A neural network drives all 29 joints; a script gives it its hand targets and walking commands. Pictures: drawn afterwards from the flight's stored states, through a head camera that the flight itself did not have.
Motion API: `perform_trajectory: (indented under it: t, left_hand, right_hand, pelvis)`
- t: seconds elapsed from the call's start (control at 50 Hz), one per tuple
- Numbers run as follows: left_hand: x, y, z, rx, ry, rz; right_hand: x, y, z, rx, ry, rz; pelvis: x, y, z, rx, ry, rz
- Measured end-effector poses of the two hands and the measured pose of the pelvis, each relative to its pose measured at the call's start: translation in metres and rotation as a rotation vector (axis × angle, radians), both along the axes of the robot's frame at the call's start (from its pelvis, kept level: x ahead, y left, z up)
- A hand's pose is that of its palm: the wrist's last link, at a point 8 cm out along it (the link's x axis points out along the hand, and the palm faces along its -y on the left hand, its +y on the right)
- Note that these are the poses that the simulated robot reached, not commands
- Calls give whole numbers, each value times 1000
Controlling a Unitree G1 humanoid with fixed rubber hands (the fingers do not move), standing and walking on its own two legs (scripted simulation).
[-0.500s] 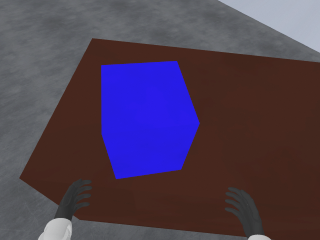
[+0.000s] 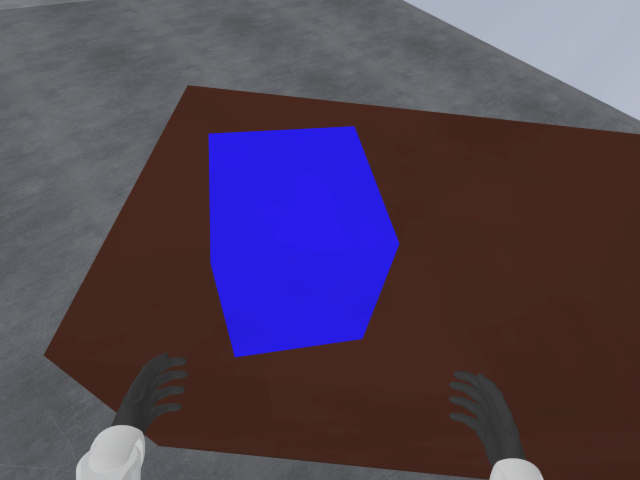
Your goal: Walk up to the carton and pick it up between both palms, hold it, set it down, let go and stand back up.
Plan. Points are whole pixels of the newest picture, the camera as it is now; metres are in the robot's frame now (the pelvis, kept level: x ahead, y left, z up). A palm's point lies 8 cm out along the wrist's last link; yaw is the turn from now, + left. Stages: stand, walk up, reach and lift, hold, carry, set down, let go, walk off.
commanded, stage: let go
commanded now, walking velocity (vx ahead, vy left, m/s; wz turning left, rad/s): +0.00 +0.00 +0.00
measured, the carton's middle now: (292, 245) +0.42 +0.06 +0.01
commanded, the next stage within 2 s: stand in 0.40 s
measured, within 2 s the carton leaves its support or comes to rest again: neither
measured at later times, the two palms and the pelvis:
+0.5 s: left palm (133, 423) +0.18 +0.23 -0.05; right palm (501, 442) +0.19 -0.21 -0.04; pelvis +0.00 +0.00 +0.00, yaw +0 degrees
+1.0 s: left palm (126, 427) +0.18 +0.24 -0.06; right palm (497, 440) +0.19 -0.21 -0.04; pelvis +0.01 +0.02 -0.01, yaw +0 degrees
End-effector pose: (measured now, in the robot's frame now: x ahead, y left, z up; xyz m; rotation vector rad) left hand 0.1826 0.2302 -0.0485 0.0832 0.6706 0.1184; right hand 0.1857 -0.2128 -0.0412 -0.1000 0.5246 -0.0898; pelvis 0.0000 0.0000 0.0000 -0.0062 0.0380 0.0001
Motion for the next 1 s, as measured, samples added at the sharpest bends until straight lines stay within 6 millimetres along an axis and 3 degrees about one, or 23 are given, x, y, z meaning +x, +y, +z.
perform_trajectory:
  t: [0.46,0.72,1.0]
  left_hand:
    - [-1,0,-1,1,-5,-1]
    - [-5,11,-11,-52,-113,-90]
    - [-6,12,-12,-41,-125,-105]
  right_hand:
    - [2,-1,1,-41,10,54]
    - [3,6,4,-137,42,43]
    - [3,5,4,-131,42,53]
  pelvis:
    - [1,0,-1,0,-23,0]
    - [6,22,-9,-33,-45,-2]
    - [8,22,-9,-34,-43,-2]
